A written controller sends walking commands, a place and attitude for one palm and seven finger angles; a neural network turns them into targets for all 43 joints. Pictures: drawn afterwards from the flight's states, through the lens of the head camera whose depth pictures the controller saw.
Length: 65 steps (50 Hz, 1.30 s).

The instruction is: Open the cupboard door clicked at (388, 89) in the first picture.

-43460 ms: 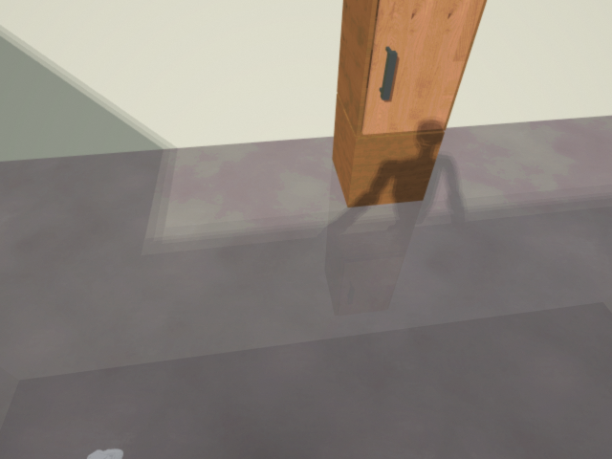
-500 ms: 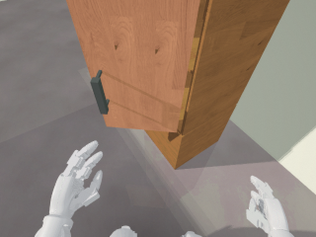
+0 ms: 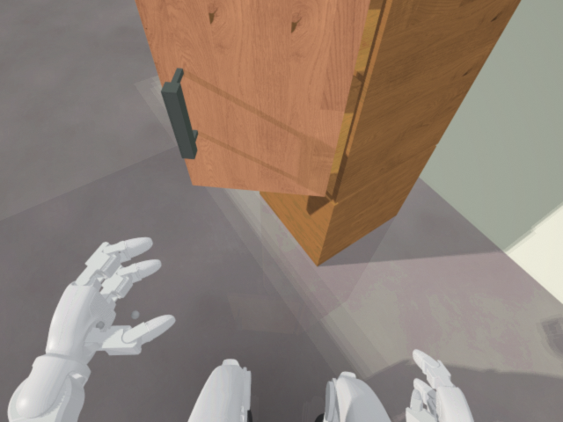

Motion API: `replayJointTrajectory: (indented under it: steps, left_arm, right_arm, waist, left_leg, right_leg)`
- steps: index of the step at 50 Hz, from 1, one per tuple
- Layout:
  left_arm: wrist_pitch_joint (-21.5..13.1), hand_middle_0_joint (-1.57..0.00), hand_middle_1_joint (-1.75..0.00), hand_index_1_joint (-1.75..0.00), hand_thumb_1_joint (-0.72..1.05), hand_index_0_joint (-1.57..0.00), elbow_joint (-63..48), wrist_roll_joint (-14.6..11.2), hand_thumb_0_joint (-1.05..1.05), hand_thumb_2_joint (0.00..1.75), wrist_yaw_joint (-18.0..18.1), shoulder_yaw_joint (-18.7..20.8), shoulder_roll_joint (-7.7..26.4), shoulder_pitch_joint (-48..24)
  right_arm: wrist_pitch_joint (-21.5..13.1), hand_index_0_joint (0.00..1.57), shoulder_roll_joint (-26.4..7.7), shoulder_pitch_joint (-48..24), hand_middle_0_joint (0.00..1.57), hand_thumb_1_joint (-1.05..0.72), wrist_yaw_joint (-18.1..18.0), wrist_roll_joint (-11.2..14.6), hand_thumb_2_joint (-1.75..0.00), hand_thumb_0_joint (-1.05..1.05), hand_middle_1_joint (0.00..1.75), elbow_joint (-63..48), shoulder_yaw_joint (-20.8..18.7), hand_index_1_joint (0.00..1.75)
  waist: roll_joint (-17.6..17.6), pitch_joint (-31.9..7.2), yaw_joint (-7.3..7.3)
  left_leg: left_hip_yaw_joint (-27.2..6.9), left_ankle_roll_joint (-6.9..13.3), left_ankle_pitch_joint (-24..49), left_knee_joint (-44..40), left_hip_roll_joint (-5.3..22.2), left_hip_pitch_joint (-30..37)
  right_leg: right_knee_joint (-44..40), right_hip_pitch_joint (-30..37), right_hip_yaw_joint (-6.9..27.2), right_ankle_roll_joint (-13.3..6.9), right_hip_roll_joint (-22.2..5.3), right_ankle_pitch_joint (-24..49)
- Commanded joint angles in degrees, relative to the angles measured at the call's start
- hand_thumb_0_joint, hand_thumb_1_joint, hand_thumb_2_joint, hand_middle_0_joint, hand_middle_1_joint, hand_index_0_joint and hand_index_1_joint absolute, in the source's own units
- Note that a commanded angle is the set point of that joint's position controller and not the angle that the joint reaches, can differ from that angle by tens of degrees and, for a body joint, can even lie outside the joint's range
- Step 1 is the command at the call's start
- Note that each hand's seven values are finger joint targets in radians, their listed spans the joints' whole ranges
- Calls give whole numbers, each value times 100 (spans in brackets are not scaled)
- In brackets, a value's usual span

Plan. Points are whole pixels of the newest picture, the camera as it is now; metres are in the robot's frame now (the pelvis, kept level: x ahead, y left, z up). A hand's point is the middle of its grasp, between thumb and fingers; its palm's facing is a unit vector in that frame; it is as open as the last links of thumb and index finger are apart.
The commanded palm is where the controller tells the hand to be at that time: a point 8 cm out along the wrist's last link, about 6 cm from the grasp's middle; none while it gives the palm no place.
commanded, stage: raise the hand with hooked fingers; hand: left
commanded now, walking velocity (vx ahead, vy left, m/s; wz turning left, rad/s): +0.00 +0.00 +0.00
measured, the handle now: (184, 115) +0.62 +0.22 +0.02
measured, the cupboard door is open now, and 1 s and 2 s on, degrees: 51 51 51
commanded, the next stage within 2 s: move the hooked fingers beside the handle in 1.28 s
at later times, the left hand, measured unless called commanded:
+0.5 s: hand (97, 291) +0.27 +0.26 +0.04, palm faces -0.03 -1.00 -0.06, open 13.7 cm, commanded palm +0.26 +0.31 +0.04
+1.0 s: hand (90, 267) +0.30 +0.28 +0.04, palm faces -0.06 -1.00 -0.05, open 14.0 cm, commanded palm +0.28 +0.32 +0.05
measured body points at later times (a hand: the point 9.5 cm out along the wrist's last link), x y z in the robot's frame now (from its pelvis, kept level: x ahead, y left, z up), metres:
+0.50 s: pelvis +0.01 +0.01 +0.00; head +0.10 +0.04 +0.44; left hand +0.26 +0.31 +0.04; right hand +0.21 -0.22 -0.06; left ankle +0.06 +0.11 -0.63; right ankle +0.04 -0.12 -0.63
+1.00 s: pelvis +0.02 +0.01 +0.00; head +0.12 +0.02 +0.44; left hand +0.30 +0.33 +0.05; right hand +0.17 -0.26 -0.08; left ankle +0.06 +0.11 -0.63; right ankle +0.04 -0.12 -0.63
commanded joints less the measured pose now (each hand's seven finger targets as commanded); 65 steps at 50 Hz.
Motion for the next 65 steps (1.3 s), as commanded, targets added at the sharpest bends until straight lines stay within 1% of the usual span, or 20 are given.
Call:
replayJointTrajectory:
  steps: [1, 2, 7, 12, 14, 17, 19, 22, 24, 30, 39, 41, 43, 46, 50, 53, 56, 60, 62, 65]
  left_arm:
    - [-690, -27, -93, -93, -8, -27, -1008, -110, 0, 48, 113, 561, 778, -335]
    - [-711, -27, -94, -94, -10, -27, -863, -132, 0, 47, 56, 561, 830, -374]
    - [-812, -28, -102, -102, -22, -28, -783, -193, 0, 42, -158, 645, 986, -548]
    - [-822, -29, -110, -110, -34, -29, -831, -241, 0, 37, -220, 921, 1213, -673]
    - [-827, -29, -112, -112, -38, -29, -857, -249, 0, 35, -254, 930, 1183, -686]
    - [-741, -30, -117, -117, -45, -30, -478, -273, 0, 32, -366, 1027, 1264, -835]
    - [-727, -30, -120, -120, -50, -30, -498, -277, 0, 30, -484, 1063, 1344, -1008]
    - [-653, -30, -120, -120, -50, -30, -334, -353, 0, 30, -655, 1145, 1439, -1239]
    - [-639, -30, -120, -120, -50, -30, -352, -377, 0, 30, -764, 1274, 1585, -1364]
    - [-535, -30, -120, -120, -50, -30, 162, -518, 0, 30, -1040, 1528, 1782, -1612]
    - [-483, -30, -120, -120, -50, -30, 569, -629, 0, 30, -1382, 1906, 2301, -2121]
    - [-484, -30, -120, -120, -50, -30, 458, -666, 0, 30, -1399, 1805, 2161, -1977]
    - [-480, -30, -120, -120, -50, -30, 388, -701, 0, 30, -1401, 1891, 2249, -1895]
    - [-485, -30, -120, -120, -50, -30, 491, -688, 0, 30, -1321, 1876, 2191, -1809]
    - [-509, -30, -120, -120, -50, -30, 546, -677, 0, 30, -1266, 1871, 2180, -1931]
    - [-609, -30, -120, -120, -50, -30, 333, -631, 0, 30, -1242, 1917, 2328, -2030]
    - [-603, -30, -120, -120, -50, -30, 452, -629, 0, 30, -1234, 1856, 2220, -1951]
    - [-595, -30, -120, -120, -50, -30, 508, -667, 0, 30, -1284, 1872, 2223, -2008]
    - [-600, -30, -120, -120, -50, -30, 446, -675, 0, 30, -1299, 1832, 2217, -2082]
    - [-560, -30, -120, -120, -50, -30, 477, -642, 0, 30, -1306, 1833, 2222, -2033]
  right_arm:
    - [-415, 20, -984, -481, 20, -90, -74, -4, -90, 0, 30, -936, -510, 30]
    - [-406, 20, -1021, -465, 20, -90, -73, -7, -90, 0, 30, -949, -500, 30]
    - [-413, 20, -1150, -295, 20, -90, -69, 20, -90, 0, 30, -960, -533, 30]
    - [-383, 20, -1204, -198, 20, -90, -54, 15, -90, 0, 30, -977, -560, 30]
    - [-370, 20, -1197, -199, 20, -90, -29, 9, -90, 0, 30, -979, -557, 30]
    - [-309, 20, -1233, -161, 20, -90, -22, 1, -90, 0, 30, -973, -537, 30]
    - [-295, 20, -1254, -173, 20, -90, -17, 13, -90, 0, 30, -1001, -523, 30]
    - [-292, 20, -1280, -132, 20, -90, -38, 12, -90, 0, 30, -1011, -497, 30]
    - [-306, 20, -1298, -117, 20, -90, -36, 14, -90, 0, 30, -1005, -493, 30]
    - [-309, 20, -1325, -87, 20, -90, -40, 25, -90, 0, 30, -955, -474, 30]
    - [-301, 20, -1413, -3, 20, -90, -63, 62, -90, 0, 30, -924, -475, 30]
    - [-318, 20, -1398, 1, 20, -90, -36, 72, -90, 0, 30, -963, -490, 30]
    - [-330, 20, -1395, 38, 20, -90, -6, 61, -90, 0, 30, -978, -498, 30]
    - [-303, 20, -1413, 39, 20, -90, 10, 77, -90, 0, 30, -984, -518, 30]
    - [-263, 20, -1416, 44, 20, -90, -2, 80, -90, 0, 30, -1004, -507, 30]
    - [-271, 20, -1412, 65, 20, -90, -11, 70, -90, 0, 30, -1015, -506, 30]
    - [-260, 20, -1404, 50, 20, -90, -23, 78, -90, 0, 30, -1016, -499, 30]
    - [-250, 20, -1395, 35, 20, -90, -40, 79, -90, 0, 30, -1005, -481, 30]
    - [-261, 20, -1397, 48, 20, -90, -59, 78, -90, 0, 30, -1041, -479, 30]
    - [-242, 20, -1397, 25, 20, -90, -48, 77, -90, 0, 30, -1022, -471, 30]
  waist:
    - [-37, -1376, 53]
    - [-42, -1237, 41]
    - [140, -1322, 7]
    - [293, -1522, 54]
    - [491, -1601, 48]
    - [283, -1383, -11]
    - [485, -1496, 8]
    - [352, -1501, -52]
    - [459, -1738, -7]
    - [252, -1719, -20]
    - [408, -1921, 26]
    - [424, -1994, 54]
    - [470, -2166, 94]
    - [257, -1880, 38]
    - [303, -1731, 7]
    - [513, -1958, 47]
    - [321, -1787, -2]
    - [409, -1821, 15]
    - [327, -1818, -19]
    - [343, -1849, 12]
  left_leg:
    - [-286, 51, 349, -1309, -305, 1059]
    - [-296, 47, 280, -1307, -311, 973]
    - [-338, 38, 354, -1416, -305, 1217]
    - [-392, -9, 826, -1439, -282, 1525]
    - [-379, -28, 986, -1441, -279, 1672]
    - [-395, -27, 950, -1386, -279, 1491]
    - [-374, -36, 939, -1386, -278, 1581]
    - [-389, -24, 1103, -1303, -274, 1589]
    - [-390, -35, 1304, -1273, -260, 1722]
    - [-325, -3, 1347, -1132, -265, 1506]
    - [-275, 29, 1407, -1047, -253, 1444]
    - [-274, 32, 1526, -1088, -256, 1551]
    - [-262, 25, 1747, -1051, -253, 1606]
    - [-261, 37, 1419, -1099, -254, 1426]
    - [-248, 40, 1094, -1136, -258, 1312]
    - [-258, 27, 1205, -1142, -251, 1491]
    - [-258, 45, 1073, -1158, -254, 1374]
    - [-243, 39, 1037, -1112, -267, 1355]
    - [-264, 48, 1139, -1092, -261, 1407]
    - [-271, 42, 1157, -1123, -260, 1410]
  right_leg:
    - [-1199, 669, 387, -38, 253, -205]
    - [-1182, 629, 393, -64, 269, -266]
    - [-1077, 556, 299, -88, 296, 7]
    - [-950, 602, 215, -110, 335, 451]
    - [-956, 574, 206, -98, 321, 584]
    - [-933, 514, 180, -108, 369, 575]
    - [-949, 511, 204, -98, 345, 572]
    - [-927, 493, 207, -107, 382, 711]
    - [-910, 549, 215, -99, 361, 842]
    - [-925, 595, 263, -82, 377, 904]
    - [-903, 629, 364, -102, 369, 903]
    - [-916, 698, 346, -91, 355, 1012]
    - [-871, 764, 358, -96, 362, 1195]
    - [-942, 647, 346, -67, 357, 912]
    - [-982, 547, 368, -71, 357, 613]
    - [-929, 573, 388, -97, 362, 685]
    - [-978, 580, 379, -72, 360, 608]
    - [-975, 578, 415, -73, 355, 597]
    - [-928, 550, 379, -93, 389, 676]
    - [-952, 600, 377, -80, 362, 717]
